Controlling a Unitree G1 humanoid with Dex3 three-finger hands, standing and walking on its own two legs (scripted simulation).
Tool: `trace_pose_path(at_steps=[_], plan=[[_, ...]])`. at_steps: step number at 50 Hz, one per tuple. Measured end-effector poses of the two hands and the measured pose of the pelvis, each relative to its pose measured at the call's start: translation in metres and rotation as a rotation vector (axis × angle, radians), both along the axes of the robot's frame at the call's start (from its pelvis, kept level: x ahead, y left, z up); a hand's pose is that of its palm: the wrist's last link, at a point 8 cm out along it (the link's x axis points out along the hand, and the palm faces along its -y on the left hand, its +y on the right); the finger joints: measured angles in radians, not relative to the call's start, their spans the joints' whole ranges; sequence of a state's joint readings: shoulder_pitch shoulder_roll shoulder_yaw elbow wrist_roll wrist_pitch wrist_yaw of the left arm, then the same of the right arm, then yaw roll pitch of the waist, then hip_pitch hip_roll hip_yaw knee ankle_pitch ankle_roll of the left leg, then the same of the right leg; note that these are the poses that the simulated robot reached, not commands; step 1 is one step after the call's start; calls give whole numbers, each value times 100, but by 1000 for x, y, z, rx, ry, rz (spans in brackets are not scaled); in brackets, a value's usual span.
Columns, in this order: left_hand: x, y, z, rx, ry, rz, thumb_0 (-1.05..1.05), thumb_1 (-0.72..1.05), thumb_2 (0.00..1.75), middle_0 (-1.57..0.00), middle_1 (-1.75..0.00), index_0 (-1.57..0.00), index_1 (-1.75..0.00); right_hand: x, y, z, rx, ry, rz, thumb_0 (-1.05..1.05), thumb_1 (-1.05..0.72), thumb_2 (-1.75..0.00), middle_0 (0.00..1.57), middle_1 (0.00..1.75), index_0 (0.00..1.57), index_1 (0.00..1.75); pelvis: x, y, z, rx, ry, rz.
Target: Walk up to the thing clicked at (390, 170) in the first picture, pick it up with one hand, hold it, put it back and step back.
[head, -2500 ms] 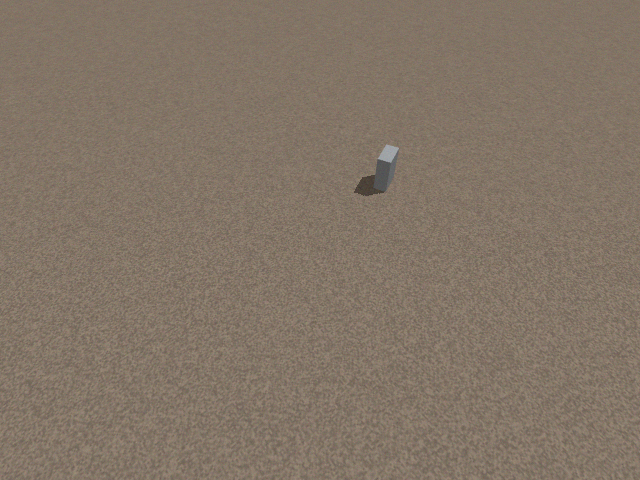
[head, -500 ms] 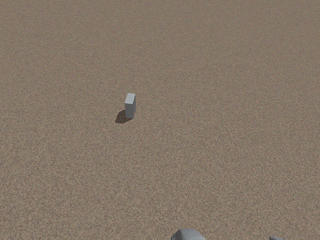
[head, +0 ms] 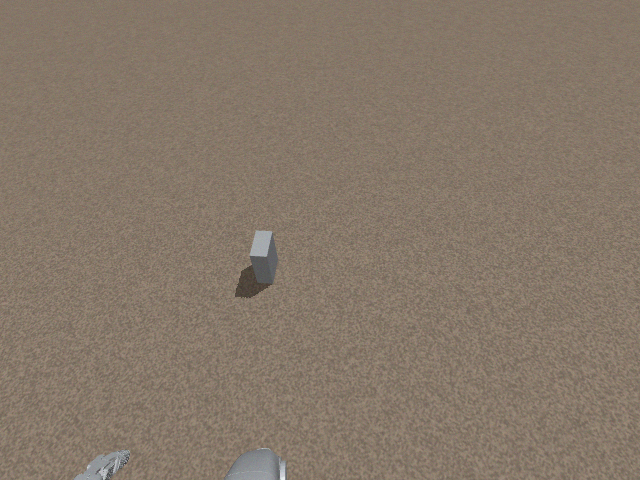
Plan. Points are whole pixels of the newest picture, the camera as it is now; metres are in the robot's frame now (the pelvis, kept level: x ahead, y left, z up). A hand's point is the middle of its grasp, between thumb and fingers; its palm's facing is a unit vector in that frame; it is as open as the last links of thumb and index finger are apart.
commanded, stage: walk up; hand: left
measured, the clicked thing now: (264, 257) +0.92 +0.24 -0.68
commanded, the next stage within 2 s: none
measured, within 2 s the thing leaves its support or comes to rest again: neither
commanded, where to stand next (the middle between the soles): +0.57 +0.04 m, yaw +0 degrees
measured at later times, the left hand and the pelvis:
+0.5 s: hand (128, 387) +0.27 +0.32 -0.14, palm faces -0.08 -0.94 -0.34, open 7.4 cm; pelvis +0.20 +0.05 +0.00, yaw -1 degrees
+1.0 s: hand (159, 310) +0.40 +0.31 -0.14, palm faces +0.01 -0.93 -0.37, open 7.4 cm; pelvis +0.37 +0.03 +0.00, yaw +1 degrees
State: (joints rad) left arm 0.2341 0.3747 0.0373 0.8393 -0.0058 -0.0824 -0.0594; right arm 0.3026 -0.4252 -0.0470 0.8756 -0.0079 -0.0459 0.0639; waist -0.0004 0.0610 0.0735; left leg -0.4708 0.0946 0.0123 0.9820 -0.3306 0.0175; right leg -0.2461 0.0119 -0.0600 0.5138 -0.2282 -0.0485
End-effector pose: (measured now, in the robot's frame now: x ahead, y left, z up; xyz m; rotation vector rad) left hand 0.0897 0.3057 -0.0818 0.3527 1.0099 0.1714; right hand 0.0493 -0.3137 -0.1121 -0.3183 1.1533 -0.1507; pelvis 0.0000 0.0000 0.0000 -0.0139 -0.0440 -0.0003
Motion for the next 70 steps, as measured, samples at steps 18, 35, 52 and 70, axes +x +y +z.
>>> trace_pose_path(at_steps=[18,35,52,70], plan=[[91,69,-39,-20,198,47,1,91,90,-20,-30,-20,-30,164,43,35,-96,-94,4,1,-90,-90,20,30,20,30,149,50,-3,14,2,-8],[288,25,-7,47,13,-10,1,91,90,-20,-30,-20,-30,242,9,-20,-13,78,-52,1,-90,-90,20,30,20,30,279,12,-14,22,-3,-6],[311,54,-27,-3,150,95,1,90,90,-21,-30,-21,-30,426,30,17,-62,-40,76,1,-90,-90,20,30,20,30,389,37,-8,-17,9,25],[451,59,-27,30,154,43,1,91,90,-20,-30,-20,-30,476,42,5,-58,8,-20,1,-90,-90,20,30,20,30,481,44,-7,27,-7,2]])
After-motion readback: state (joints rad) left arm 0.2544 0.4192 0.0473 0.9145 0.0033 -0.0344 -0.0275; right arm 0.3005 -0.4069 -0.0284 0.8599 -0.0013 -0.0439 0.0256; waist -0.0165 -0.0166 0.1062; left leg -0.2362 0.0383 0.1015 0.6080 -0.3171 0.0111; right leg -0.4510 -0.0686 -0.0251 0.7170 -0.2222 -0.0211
